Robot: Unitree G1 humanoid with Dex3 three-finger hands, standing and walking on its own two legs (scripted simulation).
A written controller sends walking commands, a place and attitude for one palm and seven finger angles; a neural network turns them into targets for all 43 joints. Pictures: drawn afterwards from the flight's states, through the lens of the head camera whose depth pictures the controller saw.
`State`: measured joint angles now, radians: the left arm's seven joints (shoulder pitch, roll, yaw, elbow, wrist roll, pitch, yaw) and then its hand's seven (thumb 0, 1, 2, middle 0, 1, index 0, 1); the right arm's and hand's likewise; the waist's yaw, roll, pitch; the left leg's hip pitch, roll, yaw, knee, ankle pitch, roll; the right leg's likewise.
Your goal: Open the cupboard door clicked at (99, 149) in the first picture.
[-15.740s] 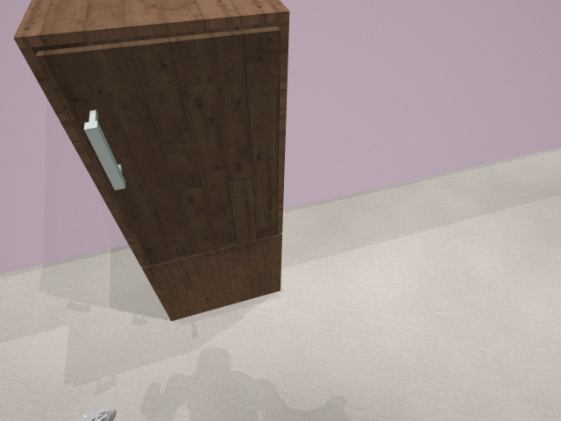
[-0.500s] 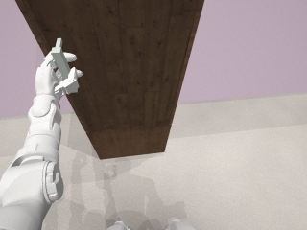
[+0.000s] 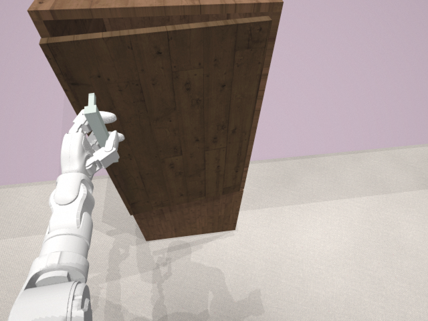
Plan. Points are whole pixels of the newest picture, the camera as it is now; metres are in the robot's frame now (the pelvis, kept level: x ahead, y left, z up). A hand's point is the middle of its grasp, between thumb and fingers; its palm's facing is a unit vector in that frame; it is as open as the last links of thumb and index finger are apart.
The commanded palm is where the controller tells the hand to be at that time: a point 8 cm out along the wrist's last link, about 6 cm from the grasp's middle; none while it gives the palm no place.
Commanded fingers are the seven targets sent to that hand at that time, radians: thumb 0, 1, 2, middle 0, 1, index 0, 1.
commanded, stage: pull the door open along its arc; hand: left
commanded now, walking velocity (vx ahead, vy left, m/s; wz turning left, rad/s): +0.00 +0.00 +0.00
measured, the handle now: (103, 129) +0.47 +0.22 +0.09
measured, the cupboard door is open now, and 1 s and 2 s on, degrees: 7 42 44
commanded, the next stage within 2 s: open thumb and fingers to let go in 0.58 s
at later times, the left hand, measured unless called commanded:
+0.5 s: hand (174, 223) +0.26 +0.06 +0.10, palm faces +0.36 -0.93 -0.01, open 6.3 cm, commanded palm +0.18 +0.11 +0.09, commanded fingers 0.00 0.90 0.90 -0.40 -1.35 -0.40 -1.35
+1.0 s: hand (184, 221) +0.26 +0.05 +0.10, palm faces +0.48 -0.88 -0.03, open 8.4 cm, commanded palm +0.21 +0.09 +0.09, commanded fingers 0.00 -0.29 0.39 -0.31 -1.22 -0.31 -1.22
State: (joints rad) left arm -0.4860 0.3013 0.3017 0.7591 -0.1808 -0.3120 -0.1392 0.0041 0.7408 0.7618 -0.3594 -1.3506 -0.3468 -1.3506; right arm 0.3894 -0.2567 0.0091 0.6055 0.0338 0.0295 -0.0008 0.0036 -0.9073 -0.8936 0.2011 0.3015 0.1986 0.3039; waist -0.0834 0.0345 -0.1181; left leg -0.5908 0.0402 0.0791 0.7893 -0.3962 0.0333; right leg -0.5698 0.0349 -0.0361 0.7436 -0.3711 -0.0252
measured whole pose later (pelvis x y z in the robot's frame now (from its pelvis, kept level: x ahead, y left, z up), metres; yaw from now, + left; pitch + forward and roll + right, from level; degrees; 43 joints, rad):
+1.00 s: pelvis -0.01 -0.06 +0.01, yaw +6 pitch +2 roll +1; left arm 0.17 -0.09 -0.21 -0.07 0.05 -0.02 0.56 0.01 0.30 0.64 -0.35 -1.28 -0.36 -1.29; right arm 0.19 -0.20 0.02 0.58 -0.05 0.06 -0.02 0.01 -0.91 -0.89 0.20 0.30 0.20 0.30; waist 0.00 0.05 -0.06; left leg -0.39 0.02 -0.04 0.69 -0.34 -0.02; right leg -0.36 0.03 -0.14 0.71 -0.39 -0.10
